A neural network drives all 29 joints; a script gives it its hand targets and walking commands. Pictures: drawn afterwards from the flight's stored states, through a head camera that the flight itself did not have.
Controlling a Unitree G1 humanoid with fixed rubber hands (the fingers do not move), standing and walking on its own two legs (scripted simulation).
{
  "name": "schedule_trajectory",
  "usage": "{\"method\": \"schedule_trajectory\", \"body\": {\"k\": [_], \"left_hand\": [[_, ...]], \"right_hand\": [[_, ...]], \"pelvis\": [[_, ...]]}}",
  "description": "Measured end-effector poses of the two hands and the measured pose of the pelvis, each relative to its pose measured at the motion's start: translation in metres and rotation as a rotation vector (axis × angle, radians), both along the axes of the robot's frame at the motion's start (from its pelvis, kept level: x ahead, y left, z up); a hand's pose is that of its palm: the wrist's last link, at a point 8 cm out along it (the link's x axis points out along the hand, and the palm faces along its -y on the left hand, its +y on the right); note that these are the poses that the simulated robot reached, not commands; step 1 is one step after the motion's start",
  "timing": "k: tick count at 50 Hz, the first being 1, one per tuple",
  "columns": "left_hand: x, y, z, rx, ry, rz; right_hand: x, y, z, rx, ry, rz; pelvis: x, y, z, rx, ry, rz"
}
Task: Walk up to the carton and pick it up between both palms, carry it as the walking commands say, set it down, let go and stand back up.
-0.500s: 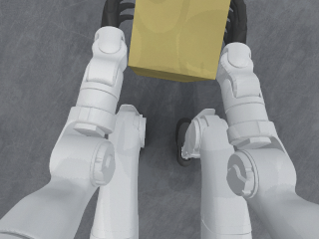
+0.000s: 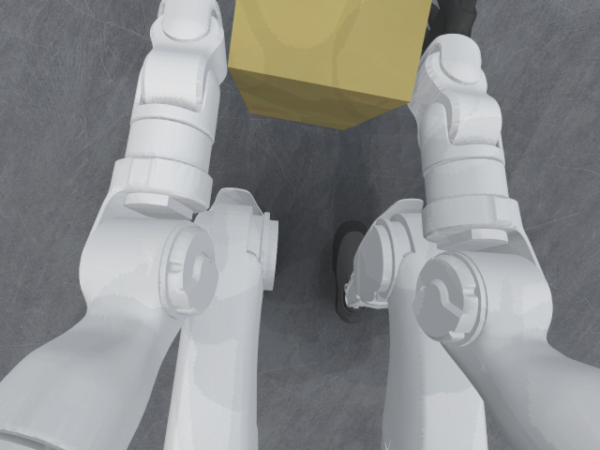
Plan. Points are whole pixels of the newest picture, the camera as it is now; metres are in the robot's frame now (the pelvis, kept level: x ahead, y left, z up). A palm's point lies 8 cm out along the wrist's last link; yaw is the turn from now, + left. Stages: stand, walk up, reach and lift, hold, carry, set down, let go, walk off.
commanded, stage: set down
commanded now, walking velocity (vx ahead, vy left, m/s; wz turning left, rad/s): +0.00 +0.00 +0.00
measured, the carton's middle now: (317, 35) +0.53 +0.03 -0.22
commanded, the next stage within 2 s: none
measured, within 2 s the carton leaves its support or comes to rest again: neither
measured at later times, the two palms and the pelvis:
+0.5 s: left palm out of the picture +0.57 +0.16 -0.18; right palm (420, 15) +0.55 -0.08 -0.19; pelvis +0.02 +0.00 -0.05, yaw +0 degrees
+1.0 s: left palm out of the picture +0.56 +0.18 -0.21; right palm (402, 24) +0.55 -0.07 -0.22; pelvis +0.02 +0.00 -0.06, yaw +0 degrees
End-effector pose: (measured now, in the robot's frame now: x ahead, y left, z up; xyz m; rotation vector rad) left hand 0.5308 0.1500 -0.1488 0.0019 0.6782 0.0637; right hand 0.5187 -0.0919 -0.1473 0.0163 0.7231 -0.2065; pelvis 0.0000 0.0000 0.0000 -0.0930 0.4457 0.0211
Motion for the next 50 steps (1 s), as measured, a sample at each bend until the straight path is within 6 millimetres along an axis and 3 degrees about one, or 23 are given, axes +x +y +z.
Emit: {"method": "schedule_trajectory", "body": {"k": [4,7,10,14,17,22,25,29,39,50], "left_hand": [[0.015,0.000,0.014,0.002,-0.045,-0.001],[0.023,-0.002,0.015,0.004,-0.049,-0.010],[0.021,-0.004,-0.006,0.022,0.004,-0.036],[0.010,-0.002,-0.049,0.031,0.085,-0.044],[0.016,0.008,-0.054,0.042,0.078,-0.037],[0.040,0.012,-0.032,0.008,-0.050,-0.005],[0.043,0.011,-0.032,0.008,-0.047,-0.007],[0.030,0.015,-0.053,0.016,0.021,-0.006],[0.032,0.024,-0.050,0.013,-0.020,-0.004],[0.033,0.025,-0.058,0.009,0.008,-0.002]], "right_hand": [[0.010,0.001,0.006,0.002,-0.041,0.003],[0.012,-0.001,-0.001,-0.002,-0.043,0.011],[0.005,-0.002,-0.024,-0.018,0.020,0.032],[0.001,-0.001,-0.057,-0.017,0.104,0.036],[0.018,0.008,-0.052,-0.015,0.061,0.037],[0.038,0.012,-0.037,-0.004,-0.065,0.027],[0.034,0.012,-0.047,-0.003,-0.033,0.038],[0.022,0.015,-0.067,-0.004,0.082,0.067],[0.027,0.023,-0.059,-0.008,0.032,0.063],[0.030,0.023,-0.068,0.004,0.054,0.097]], "pelvis": [[0.001,-0.001,-0.008,0.003,-0.016,0.001],[0.002,-0.001,-0.013,0.004,-0.006,0.000],[0.004,-0.002,-0.018,0.005,0.017,-0.004],[0.008,-0.003,-0.026,0.007,0.049,-0.011],[0.014,-0.005,-0.033,0.011,0.048,-0.011],[0.018,-0.004,-0.046,0.010,0.023,-0.008],[0.018,-0.003,-0.050,0.009,0.021,-0.009],[0.020,-0.004,-0.050,0.009,0.031,-0.010],[0.019,-0.002,-0.056,0.003,0.014,-0.006],[0.022,0.000,-0.057,-0.002,0.031,-0.005]]}}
